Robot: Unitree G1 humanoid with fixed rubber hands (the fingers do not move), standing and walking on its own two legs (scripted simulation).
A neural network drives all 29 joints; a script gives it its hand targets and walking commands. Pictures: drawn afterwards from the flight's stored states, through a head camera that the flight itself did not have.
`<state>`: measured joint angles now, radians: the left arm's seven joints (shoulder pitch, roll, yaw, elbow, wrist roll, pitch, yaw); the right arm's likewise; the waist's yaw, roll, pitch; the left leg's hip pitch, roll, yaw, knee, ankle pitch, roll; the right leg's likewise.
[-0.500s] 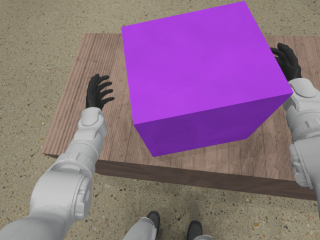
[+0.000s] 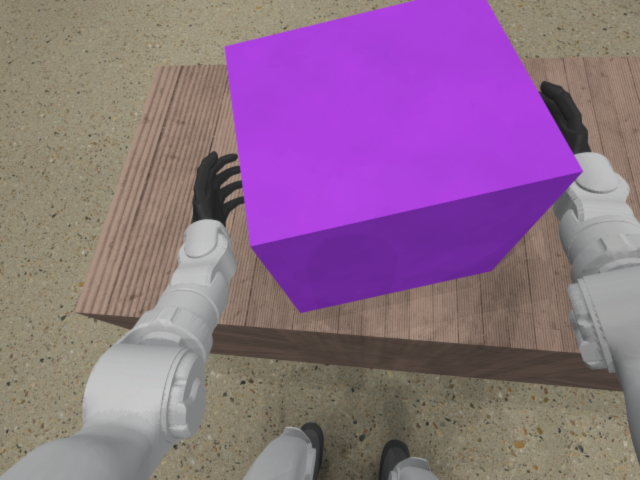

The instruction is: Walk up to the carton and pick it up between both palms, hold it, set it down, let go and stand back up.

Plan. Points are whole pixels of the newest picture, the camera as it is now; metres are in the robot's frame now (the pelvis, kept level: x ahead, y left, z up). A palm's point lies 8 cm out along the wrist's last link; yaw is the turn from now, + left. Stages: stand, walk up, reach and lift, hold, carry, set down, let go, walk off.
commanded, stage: reach and lift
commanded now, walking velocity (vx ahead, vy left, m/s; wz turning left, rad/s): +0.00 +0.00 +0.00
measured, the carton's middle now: (375, 173) +0.50 +0.04 -0.03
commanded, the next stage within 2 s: none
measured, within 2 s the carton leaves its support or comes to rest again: neither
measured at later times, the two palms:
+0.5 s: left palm (217, 215) +0.40 +0.23 +0.00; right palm (543, 159) +0.52 -0.16 +0.01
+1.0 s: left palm (213, 218) +0.40 +0.23 -0.01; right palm (530, 167) +0.51 -0.14 +0.01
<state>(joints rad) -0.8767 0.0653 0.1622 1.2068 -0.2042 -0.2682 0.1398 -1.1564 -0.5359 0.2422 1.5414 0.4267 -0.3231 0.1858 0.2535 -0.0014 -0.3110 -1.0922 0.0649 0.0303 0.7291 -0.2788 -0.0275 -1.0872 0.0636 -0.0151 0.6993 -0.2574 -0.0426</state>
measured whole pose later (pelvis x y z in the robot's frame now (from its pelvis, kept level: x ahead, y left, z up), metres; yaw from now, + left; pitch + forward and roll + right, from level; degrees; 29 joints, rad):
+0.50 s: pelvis +0.00 +0.00 +0.00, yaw +0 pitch +36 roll -1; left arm -0.88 0.02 0.26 1.19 -0.13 -0.29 0.16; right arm -1.14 -0.48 0.11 1.52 0.28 -0.32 0.17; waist 0.25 0.00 -0.30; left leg -1.08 0.06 0.03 0.72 -0.27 -0.02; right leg -1.07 0.06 -0.01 0.69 -0.25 -0.04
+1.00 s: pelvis +0.01 +0.01 +0.01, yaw +0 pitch +35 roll -1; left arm -0.81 -0.01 0.41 1.15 0.01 -0.34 0.15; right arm -1.07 -0.40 -0.15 1.51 -0.01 -0.39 0.18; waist 0.21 -0.01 -0.27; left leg -0.99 0.06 0.05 0.64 -0.26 -0.02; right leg -0.99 0.06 0.00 0.61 -0.23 -0.04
